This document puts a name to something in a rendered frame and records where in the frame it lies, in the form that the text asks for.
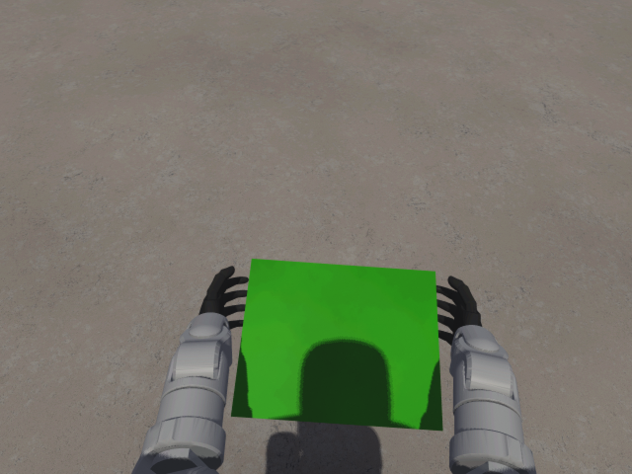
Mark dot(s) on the left robot hand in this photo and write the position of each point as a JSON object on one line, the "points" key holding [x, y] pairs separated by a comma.
{"points": [[216, 298]]}

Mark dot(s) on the left robot forearm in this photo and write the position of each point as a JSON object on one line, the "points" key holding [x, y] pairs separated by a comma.
{"points": [[188, 432]]}

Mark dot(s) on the right robot forearm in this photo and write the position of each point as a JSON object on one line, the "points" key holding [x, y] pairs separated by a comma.
{"points": [[488, 435]]}

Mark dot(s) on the right robot hand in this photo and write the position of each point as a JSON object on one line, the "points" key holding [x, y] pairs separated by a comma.
{"points": [[464, 311]]}

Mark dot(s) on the carton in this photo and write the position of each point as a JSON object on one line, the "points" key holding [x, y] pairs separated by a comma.
{"points": [[339, 344]]}

